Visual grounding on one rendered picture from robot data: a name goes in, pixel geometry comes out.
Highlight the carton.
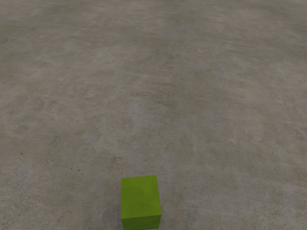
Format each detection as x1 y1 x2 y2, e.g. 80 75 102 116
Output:
121 175 162 230

